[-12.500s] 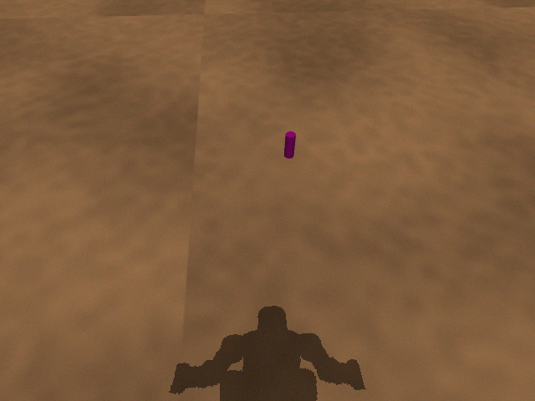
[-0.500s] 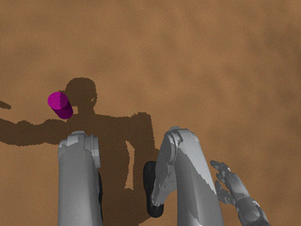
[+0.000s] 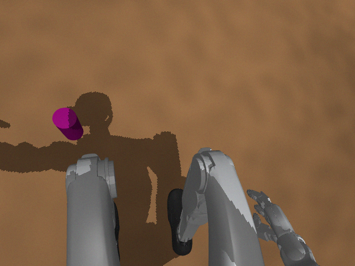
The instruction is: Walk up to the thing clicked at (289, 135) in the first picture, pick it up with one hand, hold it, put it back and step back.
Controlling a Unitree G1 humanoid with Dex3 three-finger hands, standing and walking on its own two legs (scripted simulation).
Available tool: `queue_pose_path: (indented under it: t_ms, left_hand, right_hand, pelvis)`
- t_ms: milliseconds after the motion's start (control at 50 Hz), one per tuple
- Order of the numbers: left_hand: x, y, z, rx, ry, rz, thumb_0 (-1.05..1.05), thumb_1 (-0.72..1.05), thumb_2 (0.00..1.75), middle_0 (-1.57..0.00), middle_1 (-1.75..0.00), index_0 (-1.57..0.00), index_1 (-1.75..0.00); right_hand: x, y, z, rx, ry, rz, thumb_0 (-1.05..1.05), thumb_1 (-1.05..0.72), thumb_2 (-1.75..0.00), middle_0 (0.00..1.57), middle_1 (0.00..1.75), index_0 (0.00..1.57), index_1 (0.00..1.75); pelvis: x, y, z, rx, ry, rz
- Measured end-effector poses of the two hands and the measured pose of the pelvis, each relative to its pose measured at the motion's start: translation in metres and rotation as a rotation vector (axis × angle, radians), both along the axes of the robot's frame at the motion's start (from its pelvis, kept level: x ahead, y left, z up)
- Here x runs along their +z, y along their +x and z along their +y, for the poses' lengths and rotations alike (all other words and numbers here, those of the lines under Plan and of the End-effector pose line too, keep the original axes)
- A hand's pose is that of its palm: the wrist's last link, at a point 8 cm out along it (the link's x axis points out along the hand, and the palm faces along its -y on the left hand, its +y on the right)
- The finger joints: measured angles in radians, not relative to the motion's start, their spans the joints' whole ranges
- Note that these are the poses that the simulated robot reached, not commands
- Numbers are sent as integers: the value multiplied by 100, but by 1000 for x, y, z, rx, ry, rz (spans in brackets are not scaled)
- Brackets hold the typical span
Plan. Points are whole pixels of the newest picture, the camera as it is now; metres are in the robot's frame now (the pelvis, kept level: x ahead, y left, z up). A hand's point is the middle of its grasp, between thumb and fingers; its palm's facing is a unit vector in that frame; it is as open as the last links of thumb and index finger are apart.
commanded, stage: go down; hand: left
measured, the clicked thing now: (69, 125) +0.43 +0.25 -0.28
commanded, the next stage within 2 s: none
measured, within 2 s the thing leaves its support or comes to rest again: neither
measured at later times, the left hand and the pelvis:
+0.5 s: hand out of the picture +0.36 +0.45 +0.02, palm faces +0.17 -0.98 -0.05, open 17.0 cm; pelvis +0.00 +0.00 +0.00, yaw +0 degrees
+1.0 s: hand out of the picture +0.36 +0.45 +0.01, palm faces +0.16 -0.99 -0.05, open 17.0 cm; pelvis +0.00 +0.00 +0.00, yaw +0 degrees
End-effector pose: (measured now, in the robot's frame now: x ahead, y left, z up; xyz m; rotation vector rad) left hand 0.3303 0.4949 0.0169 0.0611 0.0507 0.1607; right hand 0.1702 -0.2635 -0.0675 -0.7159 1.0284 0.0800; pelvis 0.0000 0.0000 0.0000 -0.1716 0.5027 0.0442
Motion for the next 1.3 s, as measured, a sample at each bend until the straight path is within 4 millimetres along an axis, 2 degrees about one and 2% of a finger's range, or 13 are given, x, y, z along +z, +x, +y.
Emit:
queue_pose_path:
  t_ms: [260,560,760,1080,1300]
  left_hand:
    - [-2,-1,6,11,-6,-7,-1,-41,13,-3,-8,-2,-9]
    - [4,0,2,12,-5,-12,-1,-43,13,-3,-8,-2,-10]
    - [-6,-2,3,18,-10,-6,-1,-44,13,-3,-7,-1,-9]
    - [1,-4,2,15,-10,-11,-1,-44,14,-3,-8,-1,-9]
    - [-3,-6,0,11,-12,-7,-1,-44,14,-2,-7,-1,-9]
  right_hand:
    - [2,2,2,8,-9,1,1,-89,-90,21,30,21,30]
    - [4,2,4,7,1,-13,1,-89,-90,21,30,21,30]
    - [0,0,3,10,-1,14,1,-89,-90,21,30,21,30]
    - [1,3,3,2,2,-12,1,-89,-90,21,30,21,30]
    - [-1,4,3,9,7,-1,1,-89,-90,21,30,21,30]
  pelvis:
    - [0,0,3,0,-6,-1]
    - [2,-1,1,1,-3,-5]
    - [0,0,2,0,-3,0]
    - [0,-1,2,2,-2,-4]
    - [0,0,1,3,3,-1]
